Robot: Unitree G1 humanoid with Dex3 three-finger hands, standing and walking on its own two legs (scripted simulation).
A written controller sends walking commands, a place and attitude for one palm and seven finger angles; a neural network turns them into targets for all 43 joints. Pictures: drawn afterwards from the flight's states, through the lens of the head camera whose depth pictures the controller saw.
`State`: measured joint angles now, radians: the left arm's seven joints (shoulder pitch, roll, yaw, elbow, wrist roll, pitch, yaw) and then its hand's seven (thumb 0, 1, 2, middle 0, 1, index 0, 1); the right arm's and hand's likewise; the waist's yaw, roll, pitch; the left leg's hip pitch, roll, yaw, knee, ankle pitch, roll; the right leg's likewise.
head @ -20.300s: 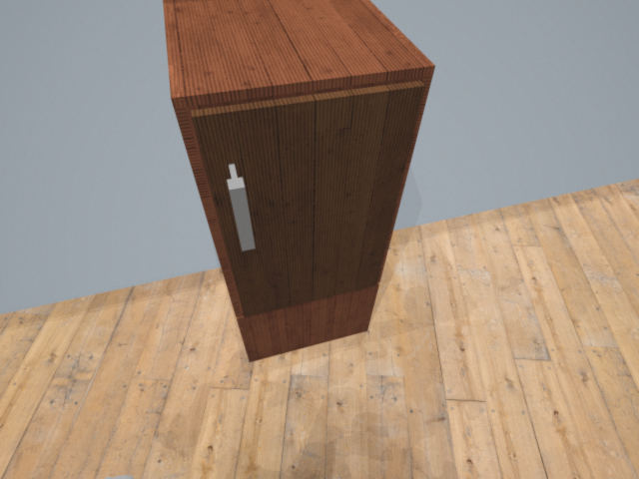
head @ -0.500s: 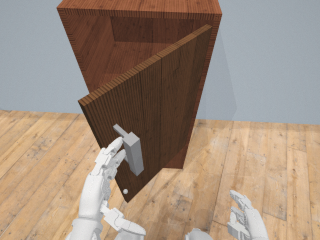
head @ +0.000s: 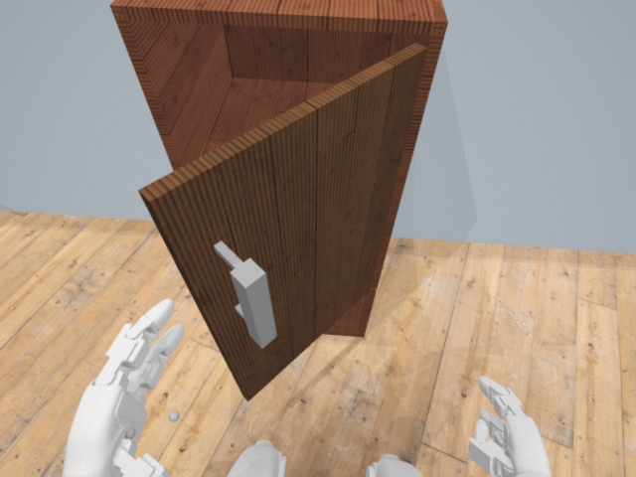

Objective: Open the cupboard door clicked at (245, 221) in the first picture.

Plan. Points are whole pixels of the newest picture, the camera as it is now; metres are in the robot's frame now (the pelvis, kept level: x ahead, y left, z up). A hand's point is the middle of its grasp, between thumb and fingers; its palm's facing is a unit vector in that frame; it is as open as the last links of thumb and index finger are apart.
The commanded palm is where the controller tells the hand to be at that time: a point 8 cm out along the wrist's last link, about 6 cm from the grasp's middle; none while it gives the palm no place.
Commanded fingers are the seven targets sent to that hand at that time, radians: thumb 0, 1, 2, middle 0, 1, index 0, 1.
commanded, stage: slide the hand sideways off the handle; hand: left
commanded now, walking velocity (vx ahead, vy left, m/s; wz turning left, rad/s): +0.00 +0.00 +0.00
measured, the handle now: (245, 296) +0.31 +0.11 +0.07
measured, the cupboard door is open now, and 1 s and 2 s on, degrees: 48 48 48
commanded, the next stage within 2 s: draw the hand back to the body in 0.06 s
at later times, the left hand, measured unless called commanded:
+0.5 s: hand (118, 416) +0.17 +0.19 +0.12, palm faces -0.02 -1.00 -0.04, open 16.4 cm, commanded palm +0.14 +0.25 +0.13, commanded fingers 0.00 -0.50 0.30 -0.15 -0.30 -0.15 -0.30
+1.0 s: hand (20, 356) +0.19 +0.25 +0.17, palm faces +0.32 -0.87 -0.38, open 13.5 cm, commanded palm +0.15 +0.29 +0.21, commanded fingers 0.00 0.31 0.64 -0.18 -0.30 -0.18 -0.30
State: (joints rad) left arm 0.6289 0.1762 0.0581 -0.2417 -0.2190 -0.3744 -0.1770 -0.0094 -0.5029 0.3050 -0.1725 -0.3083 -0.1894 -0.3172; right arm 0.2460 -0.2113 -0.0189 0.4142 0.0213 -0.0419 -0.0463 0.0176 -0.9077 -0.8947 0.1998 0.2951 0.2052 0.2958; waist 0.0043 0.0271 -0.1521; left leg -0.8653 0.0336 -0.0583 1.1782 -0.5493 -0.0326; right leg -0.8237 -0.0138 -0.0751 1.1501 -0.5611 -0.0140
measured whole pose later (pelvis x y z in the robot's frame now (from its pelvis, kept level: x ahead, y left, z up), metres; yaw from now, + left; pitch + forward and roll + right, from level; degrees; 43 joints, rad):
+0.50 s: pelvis -0.01 +0.02 +0.02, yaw +0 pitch +9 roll -3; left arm 0.65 0.23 0.10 -0.38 -0.26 -0.23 -0.20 -0.01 -0.50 0.30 -0.15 -0.30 -0.15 -0.30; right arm 0.28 -0.20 0.03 0.40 0.05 -0.07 -0.06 0.02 -0.91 -0.89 0.20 0.30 0.21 0.30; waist 0.00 0.05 -0.15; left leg -0.74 0.03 -0.05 1.09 -0.51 0.00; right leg -0.68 -0.02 -0.07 1.02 -0.50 0.02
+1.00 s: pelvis +0.02 +0.02 +0.07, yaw +0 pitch +0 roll -1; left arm 0.60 0.31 0.17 -0.44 -0.04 0.00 0.13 0.00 -0.03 0.51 -0.17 -0.30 -0.17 -0.30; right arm 0.26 -0.21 0.06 0.52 0.02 -0.11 -0.12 0.02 -0.91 -0.89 0.20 0.30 0.21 0.30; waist 0.05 0.05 -0.06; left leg -0.35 0.01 -0.02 0.72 -0.38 0.01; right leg -0.30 -0.03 -0.04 0.66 -0.37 0.02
